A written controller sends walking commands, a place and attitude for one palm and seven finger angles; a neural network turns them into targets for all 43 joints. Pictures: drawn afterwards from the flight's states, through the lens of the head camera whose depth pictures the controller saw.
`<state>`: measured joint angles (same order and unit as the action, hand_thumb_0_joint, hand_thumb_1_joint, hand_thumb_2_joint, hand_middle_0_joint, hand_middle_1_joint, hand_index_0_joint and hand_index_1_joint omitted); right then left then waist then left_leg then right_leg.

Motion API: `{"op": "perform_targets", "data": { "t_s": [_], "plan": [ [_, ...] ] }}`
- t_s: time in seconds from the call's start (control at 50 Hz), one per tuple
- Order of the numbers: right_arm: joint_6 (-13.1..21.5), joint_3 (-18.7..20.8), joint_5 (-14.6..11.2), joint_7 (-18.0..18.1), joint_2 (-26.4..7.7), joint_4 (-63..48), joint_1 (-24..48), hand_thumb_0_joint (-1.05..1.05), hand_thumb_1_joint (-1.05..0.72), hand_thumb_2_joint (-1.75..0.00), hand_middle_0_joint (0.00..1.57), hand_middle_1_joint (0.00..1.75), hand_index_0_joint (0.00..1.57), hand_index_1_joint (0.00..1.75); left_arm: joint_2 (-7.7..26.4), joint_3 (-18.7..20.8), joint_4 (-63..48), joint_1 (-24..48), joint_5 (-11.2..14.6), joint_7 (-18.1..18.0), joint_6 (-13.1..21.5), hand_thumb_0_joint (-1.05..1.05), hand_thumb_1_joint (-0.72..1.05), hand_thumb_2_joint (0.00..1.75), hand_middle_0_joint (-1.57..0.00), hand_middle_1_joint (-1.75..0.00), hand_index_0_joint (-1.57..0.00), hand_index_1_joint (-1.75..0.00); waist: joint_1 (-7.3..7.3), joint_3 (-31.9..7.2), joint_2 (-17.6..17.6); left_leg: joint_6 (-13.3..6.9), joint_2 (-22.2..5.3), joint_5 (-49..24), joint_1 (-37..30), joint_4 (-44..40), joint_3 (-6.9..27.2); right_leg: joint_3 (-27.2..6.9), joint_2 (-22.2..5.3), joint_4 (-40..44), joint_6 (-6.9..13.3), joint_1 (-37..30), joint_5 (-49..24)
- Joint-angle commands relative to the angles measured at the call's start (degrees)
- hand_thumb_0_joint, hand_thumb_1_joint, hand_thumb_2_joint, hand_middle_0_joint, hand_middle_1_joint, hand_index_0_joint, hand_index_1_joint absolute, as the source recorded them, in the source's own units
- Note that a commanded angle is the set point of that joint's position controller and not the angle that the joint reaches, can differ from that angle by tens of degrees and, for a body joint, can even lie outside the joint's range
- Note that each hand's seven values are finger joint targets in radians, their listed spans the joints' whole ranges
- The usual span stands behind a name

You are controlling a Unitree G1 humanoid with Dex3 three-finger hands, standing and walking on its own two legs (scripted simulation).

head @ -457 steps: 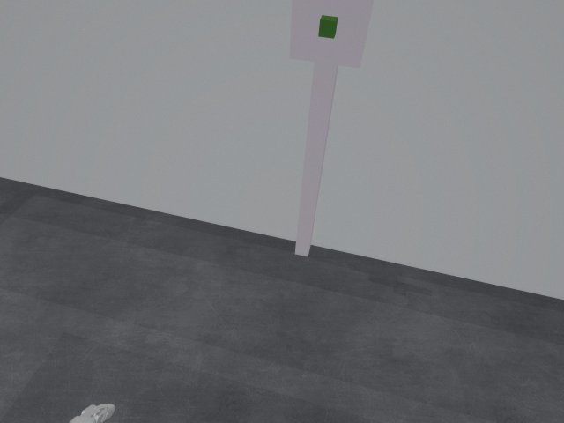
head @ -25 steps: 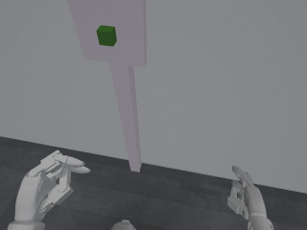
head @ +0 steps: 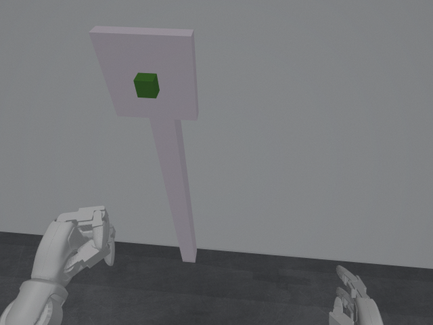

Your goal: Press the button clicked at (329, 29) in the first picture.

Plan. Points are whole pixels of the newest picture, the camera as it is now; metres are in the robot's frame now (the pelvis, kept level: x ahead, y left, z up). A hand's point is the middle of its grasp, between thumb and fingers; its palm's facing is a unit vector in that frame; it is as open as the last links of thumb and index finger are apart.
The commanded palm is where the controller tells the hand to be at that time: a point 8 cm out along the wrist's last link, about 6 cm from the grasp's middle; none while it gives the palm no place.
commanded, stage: raise the hand and make a fist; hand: left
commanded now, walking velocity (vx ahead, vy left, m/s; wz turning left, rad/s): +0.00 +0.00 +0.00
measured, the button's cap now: (147, 84) +0.49 +0.18 +0.21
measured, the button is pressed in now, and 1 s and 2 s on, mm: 0 0 0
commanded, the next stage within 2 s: aim a knuckle at the button in 0.90 s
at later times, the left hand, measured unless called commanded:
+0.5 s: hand (66, 185) +0.24 +0.22 +0.21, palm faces +0.06 -0.99 -0.11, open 3.1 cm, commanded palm +0.21 +0.26 +0.21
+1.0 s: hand (90, 193) +0.24 +0.19 +0.19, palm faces +0.04 -0.99 -0.09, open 3.1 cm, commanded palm +0.21 +0.24 +0.21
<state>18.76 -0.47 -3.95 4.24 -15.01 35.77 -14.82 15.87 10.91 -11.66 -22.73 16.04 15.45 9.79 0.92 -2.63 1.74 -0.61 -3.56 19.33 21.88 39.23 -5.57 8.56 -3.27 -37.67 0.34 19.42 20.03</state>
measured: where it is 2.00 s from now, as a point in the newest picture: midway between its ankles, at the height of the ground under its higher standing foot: outside the picture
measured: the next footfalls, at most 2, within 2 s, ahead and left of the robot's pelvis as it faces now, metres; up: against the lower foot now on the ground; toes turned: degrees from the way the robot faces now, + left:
none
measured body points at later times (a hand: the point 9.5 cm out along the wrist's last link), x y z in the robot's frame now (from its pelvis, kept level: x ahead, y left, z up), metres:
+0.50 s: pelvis +0.01 +0.00 +0.02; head -0.02 -0.02 +0.47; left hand +0.24 +0.27 +0.21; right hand +0.22 -0.20 -0.04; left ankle +0.01 +0.11 -0.72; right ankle +0.00 -0.11 -0.72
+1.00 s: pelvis +0.00 -0.02 +0.02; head -0.03 -0.05 +0.47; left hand +0.23 +0.25 +0.20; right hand +0.21 -0.24 -0.04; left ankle +0.01 +0.11 -0.72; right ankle +0.00 -0.11 -0.72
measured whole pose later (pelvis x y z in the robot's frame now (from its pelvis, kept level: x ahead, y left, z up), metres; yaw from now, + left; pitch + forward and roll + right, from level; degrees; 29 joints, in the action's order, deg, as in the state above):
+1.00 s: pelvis +0.00 -0.02 +0.02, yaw +0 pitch -5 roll +0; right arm 14.2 -4.2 -5.1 5.5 -15.1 36.3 -10.6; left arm 19.3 18.8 -13.7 -6.5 18.9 16.7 -14.0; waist 3.2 -1.1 3.8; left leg 1.1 -3.9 13.9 8.2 26.9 -5.1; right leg 9.3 -1.3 -26.3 1.7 6.1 15.8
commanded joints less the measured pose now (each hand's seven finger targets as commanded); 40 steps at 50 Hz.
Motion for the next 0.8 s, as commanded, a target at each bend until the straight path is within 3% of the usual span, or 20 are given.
{"op": "perform_targets", "data": {
  "t_s": [0.0,0.02,0.04,0.06,0.08,0.12,0.14,0.2,0.24,0.3,0.34,0.42,0.48,0.54,0.62,0.64,0.7,0.72,0.74,0.78],
  "plan": [
    [4.37,0.87,0.26,-0.26,-5.30,-10.28,6.79,0.00,-0.90,-0.90,0.20,0.30,0.20,0.30,8.31,8.90,-17.50,7.68,2.29,-2.81,1.94,0.00,0.90,0.90,-1.30,-1.50,-1.30,-1.50,1.82,-7.58,3.75,-0.35,1.97,-10.60,-8.65,-9.96,6.33,-2.22,3.06,7.17,0.38,-3.72,-9.81],
    [4.33,0.75,0.24,-0.32,-5.36,-10.26,6.98,0.00,-0.90,-0.90,0.20,0.30,0.20,0.30,8.19,9.14,-17.19,8.11,2.66,-2.91,0.82,0.00,0.90,0.90,-1.30,-1.50,-1.30,-1.50,1.87,-6.88,4.18,-0.27,1.93,-11.93,-9.11,-10.12,6.16,-2.17,3.09,7.45,0.39,-4.06,-11.66],
    [4.03,0.52,0.31,-0.39,-5.49,-10.05,7.10,0.00,-0.90,-0.90,0.20,0.30,0.20,0.30,7.86,9.05,-14.77,8.21,2.96,-2.56,-0.82,0.00,0.90,0.90,-1.30,-1.50,-1.30,-1.50,1.98,-5.79,1.41,-0.28,1.90,-12.17,-8.52,-10.61,6.34,-2.21,3.38,8.21,0.39,-5.10,-12.27],
    [3.74,0.35,0.10,-0.37,-5.70,-10.00,7.46,0.00,-0.90,-0.90,0.20,0.30,0.20,0.30,7.17,8.07,-14.15,9.40,3.13,-1.95,-2.30,0.00,0.90,0.90,-1.30,-1.50,-1.30,-1.50,1.63,-3.98,1.04,-0.27,1.91,-12.01,-8.64,-11.14,6.17,-2.14,3.37,8.74,0.23,-4.72,-12.87],
    [3.47,0.36,0.06,-0.27,-5.92,-9.99,7.40,0.00,-0.90,-0.90,0.20,0.30,0.20,0.30,7.82,8.29,-14.02,10.44,3.01,-1.42,-3.79,0.00,0.90,0.90,-1.30,-1.50,-1.30,-1.50,1.71,-4.15,2.38,-0.27,1.98,-12.53,-9.46,-11.38,5.90,-2.36,3.35,9.17,0.23,-5.07,-13.76],
    [2.78,-0.03,-0.17,0.01,-6.11,-10.21,7.65,0.00,-0.90,-0.90,0.20,0.30,0.20,0.30,7.39,6.85,-12.41,12.10,2.68,-0.20,-7.38,0.00,0.90,0.90,-1.30,-1.50,-1.30,-1.50,1.43,-1.34,1.55,-0.33,1.95,-12.71,-9.58,-12.12,5.89,-2.37,3.36,10.27,0.15,-4.73,-14.57],
    [2.36,-0.25,-0.22,0.06,-6.23,-10.15,7.78,0.00,-0.90,-0.90,0.20,0.30,0.20,0.30,7.18,6.23,-12.01,13.29,2.52,0.45,-9.07,0.00,0.90,0.90,-1.30,-1.50,-1.30,-1.50,1.44,-0.95,0.20,-0.47,2.07,-12.94,-9.73,-12.57,5.97,-2.42,3.50,10.85,0.22,-5.68,-14.76],
    [1.31,-0.61,-0.20,0.50,-6.13,-10.88,8.69,0.00,-0.90,-0.90,0.20,0.30,0.20,0.30,10.26,7.89,-15.64,18.85,2.10,1.26,-12.56,0.00,0.90,0.90,-1.30,-1.50,-1.30,-1.50,1.70,-3.45,1.87,-0.78,2.32,-14.86,-12.76,-13.15,6.02,-2.64,3.19,11.74,0.19,-6.99,-16.49],
    [0.84,-1.10,0.19,0.67,-5.89,-10.67,9.21,0.00,-0.90,-0.90,0.20,0.30,0.20,0.30,12.34,9.89,-18.13,21.75,2.03,0.82,-13.29,0.00,0.90,0.90,-1.30,-1.50,-1.30,-1.50,1.92,-4.92,0.92,-0.80,2.36,-16.64,-14.16,-13.46,6.35,-2.51,3.44,12.04,0.34,-8.77,-17.43],
    [0.57,-1.47,0.38,0.67,-5.18,-10.63,9.76,0.00,-0.90,-0.90,0.20,0.30,0.20,0.30,13.77,12.40,-20.86,24.53,2.50,0.20,-12.91,0.00,0.90,0.90,-1.30,-1.50,-1.30,-1.50,2.33,-8.45,3.05,-0.51,2.44,-19.78,-17.53,-14.07,6.46,-2.24,3.36,12.26,0.57,-10.31,-19.65],
    [0.34,-1.83,0.37,0.61,-5.30,-9.86,10.34,0.00,-0.90,-0.90,0.20,0.30,0.20,0.30,14.25,13.48,-18.69,25.17,3.35,0.31,-13.44,0.00,0.90,0.90,-1.30,-1.50,-1.30,-1.50,2.59,-7.49,2.09,-0.46,2.45,-19.65,-17.33,-14.27,6.43,-2.42,3.61,13.18,0.64,-11.06,-19.94],
    [-0.30,-1.96,-0.40,0.98,-5.59,-9.24,11.96,0.00,-0.90,-0.90,0.20,0.30,0.20,0.30,13.45,12.77,-13.93,28.67,4.01,1.68,-17.30,0.00,0.90,0.90,-1.30,-1.50,-1.30,-1.50,2.32,-4.81,3.78,-0.40,2.65,-17.66,-17.51,-15.54,6.13,-2.57,3.14,14.59,0.60,-10.30,-19.07],
    [-1.17,-2.11,-0.91,1.14,-5.83,-9.34,12.89,0.00,-0.90,-0.90,0.20,0.30,0.20,0.30,14.48,12.93,-11.69,30.81,4.22,2.82,-21.16,0.00,0.90,0.90,-1.30,-1.50,-1.30,-1.50,2.43,-3.40,1.33,-0.68,2.80,-15.77,-16.82,-16.34,6.09,-2.98,2.87,15.80,0.46,-10.65,-17.77],
    [-2.06,-2.14,-1.15,0.89,-5.80,-10.00,13.47,0.00,-0.90,-0.90,0.20,0.30,0.20,0.30,12.93,12.47,-9.39,26.68,4.52,3.50,-23.59,0.00,0.90,0.90,-1.30,-1.50,-1.30,-1.50,2.86,-2.94,-2.49,-0.90,2.93,-15.43,-16.00,-16.11,5.78,-3.24,2.95,16.26,0.23,-10.94,-17.38],
    [-2.37,-1.90,-0.97,0.66,-5.54,-11.33,14.22,0.00,-0.90,-0.90,0.20,0.30,0.20,0.30,14.78,14.63,-15.69,27.16,4.61,2.61,-22.66,0.00,0.90,0.90,-1.30,-1.50,-1.30,-1.50,3.06,-6.24,-0.21,-0.89,3.20,-15.57,-17.40,-15.72,5.09,-3.48,2.61,15.74,-0.04,-11.26,-17.20],
    [-2.28,-2.01,-0.67,0.56,-5.40,-11.12,14.29,0.00,-0.90,-0.90,0.20,0.30,0.20,0.30,15.47,15.24,-16.51,27.12,4.60,1.95,-21.87,0.00,0.90,0.90,-1.30,-1.50,-1.30,-1.50,3.12,-5.59,-1.75,-0.95,3.03,-15.67,-17.01,-15.56,5.24,-3.73,2.73,16.03,-0.03,-11.47,-16.86],
    [-1.62,-1.71,-0.42,0.59,-5.09,-11.02,13.73,0.00,-0.90,-0.90,0.20,0.30,0.20,0.30,16.14,16.23,-19.52,28.65,4.06,0.19,-19.00,0.00,0.90,0.90,-1.30,-1.50,-1.30,-1.50,2.89,-7.14,1.21,-0.92,3.09,-15.47,-18.36,-15.52,4.66,-3.92,2.66,15.88,-0.09,-11.22,-16.16],
    [-1.40,-1.72,-0.36,0.59,-5.01,-10.80,13.48,0.00,-0.90,-0.90,0.20,0.30,0.20,0.30,16.10,16.14,-20.12,29.11,3.79,-0.31,-18.17,0.00,0.90,0.90,-1.30,-1.50,-1.30,-1.50,2.80,-7.09,2.85,-0.86,3.08,-15.72,-18.72,-15.52,4.52,-3.92,2.69,15.83,-0.01,-11.11,-16.45],
    [-1.27,-1.73,-0.21,0.60,-5.10,-10.36,13.31,0.00,-0.90,-0.90,0.20,0.30,0.20,0.30,16.43,16.38,-19.15,29.13,3.77,-0.71,-17.89,0.00,0.90,0.90,-1.30,-1.50,-1.30,-1.50,2.83,-6.14,1.25,-0.86,2.93,-15.14,-17.82,-15.32,4.57,-4.41,2.66,16.39,-0.07,-11.29,-15.95],
    [-1.02,-1.64,-0.47,0.83,-5.23,-9.76,13.17,0.00,-0.90,-0.90,0.20,0.30,0.20,0.30,14.64,14.92,-16.31,29.10,3.79,-0.67,-17.87,0.00,0.90,0.90,-1.30,-1.50,-1.30,-1.50,2.26,-3.86,2.08,-0.88,2.86,-13.88,-17.54,-15.38,4.37,-4.76,2.38,16.88,-0.26,-10.11,-15.02]
  ]
}}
